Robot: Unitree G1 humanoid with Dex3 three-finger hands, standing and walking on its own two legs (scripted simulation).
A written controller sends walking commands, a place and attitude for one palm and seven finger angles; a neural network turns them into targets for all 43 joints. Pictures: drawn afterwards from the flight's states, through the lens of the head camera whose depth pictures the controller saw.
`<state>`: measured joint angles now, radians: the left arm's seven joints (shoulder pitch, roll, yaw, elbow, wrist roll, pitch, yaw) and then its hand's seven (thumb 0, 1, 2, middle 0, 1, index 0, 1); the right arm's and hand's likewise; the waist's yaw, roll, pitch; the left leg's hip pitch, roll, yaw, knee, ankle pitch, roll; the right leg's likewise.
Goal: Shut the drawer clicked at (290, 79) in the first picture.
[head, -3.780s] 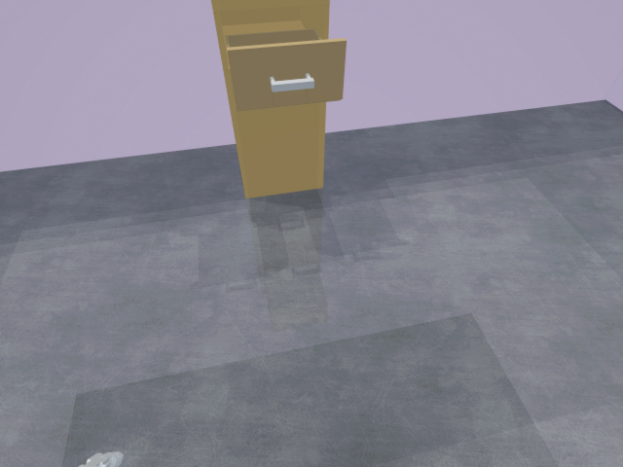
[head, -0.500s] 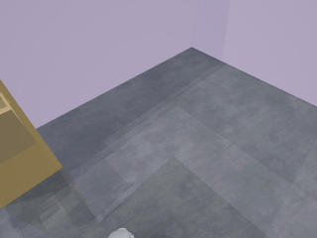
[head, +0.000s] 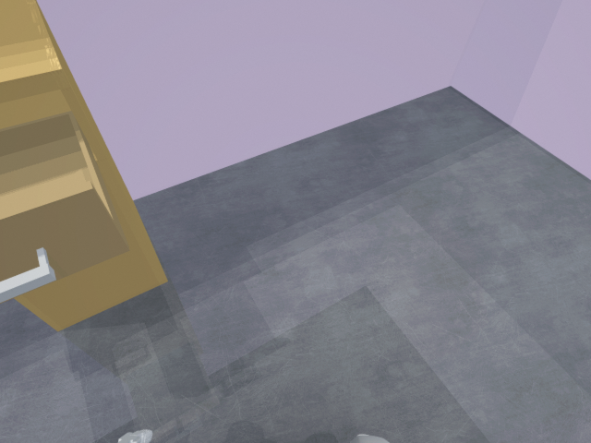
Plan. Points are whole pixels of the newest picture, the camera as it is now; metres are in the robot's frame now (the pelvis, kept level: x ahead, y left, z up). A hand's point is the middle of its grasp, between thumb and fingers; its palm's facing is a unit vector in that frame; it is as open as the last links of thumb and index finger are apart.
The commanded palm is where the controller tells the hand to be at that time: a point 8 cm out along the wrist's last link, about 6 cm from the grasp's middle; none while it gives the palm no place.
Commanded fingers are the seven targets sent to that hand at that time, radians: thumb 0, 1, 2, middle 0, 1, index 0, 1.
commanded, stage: turn to face it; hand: left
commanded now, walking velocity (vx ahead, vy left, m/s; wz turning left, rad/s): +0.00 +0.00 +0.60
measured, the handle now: (6, 278) +0.34 +0.47 -0.05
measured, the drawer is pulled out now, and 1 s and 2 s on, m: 0.30 0.30 0.30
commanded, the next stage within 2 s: take the last steps up to it in 0.90 s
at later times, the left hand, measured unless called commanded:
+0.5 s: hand out of the picture -0.02 +0.16 -0.16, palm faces +0.36 -0.89 -0.28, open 7.4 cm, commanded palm none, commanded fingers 0.00 0.90 0.90 -0.20 -0.30 -0.20 -0.30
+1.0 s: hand out of the picture -0.04 +0.17 -0.16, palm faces +0.53 -0.80 -0.28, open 7.4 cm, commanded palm none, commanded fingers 0.00 0.90 0.90 -0.20 -0.30 -0.20 -0.30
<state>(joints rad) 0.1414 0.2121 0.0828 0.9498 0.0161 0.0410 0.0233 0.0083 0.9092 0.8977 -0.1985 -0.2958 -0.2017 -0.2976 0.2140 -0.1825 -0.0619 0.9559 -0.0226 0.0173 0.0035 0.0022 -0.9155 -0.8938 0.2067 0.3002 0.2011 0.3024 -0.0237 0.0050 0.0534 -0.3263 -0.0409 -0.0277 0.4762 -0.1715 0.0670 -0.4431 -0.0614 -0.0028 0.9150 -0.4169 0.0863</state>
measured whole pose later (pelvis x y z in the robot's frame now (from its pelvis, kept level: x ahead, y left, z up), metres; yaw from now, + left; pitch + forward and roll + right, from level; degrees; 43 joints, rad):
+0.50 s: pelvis +0.00 -0.05 +0.00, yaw +21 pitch +0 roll +2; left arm 0.24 0.21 0.03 0.90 0.03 0.01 0.02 0.01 0.90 0.90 -0.20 -0.30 -0.21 -0.30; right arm 0.13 -0.27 -0.08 0.93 -0.01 0.08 0.03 0.01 -0.91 -0.89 0.20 0.30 0.19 0.30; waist 0.01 -0.01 0.10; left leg -0.40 0.05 0.06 0.88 -0.45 -0.07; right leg -0.20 -0.16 -0.23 0.55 -0.34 0.01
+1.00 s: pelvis +0.00 -0.05 -0.01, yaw +32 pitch -1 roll +1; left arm 0.20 0.19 0.03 0.93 0.02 0.00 0.02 0.01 0.91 0.90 -0.20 -0.30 -0.20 -0.30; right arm 0.16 -0.21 -0.05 0.95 -0.01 0.05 0.01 0.00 -0.91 -0.89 0.21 0.30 0.20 0.30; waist 0.01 0.05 0.07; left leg -0.30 0.00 -0.02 0.70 -0.42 -0.02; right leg -0.28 -0.05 -0.10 0.61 -0.29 -0.01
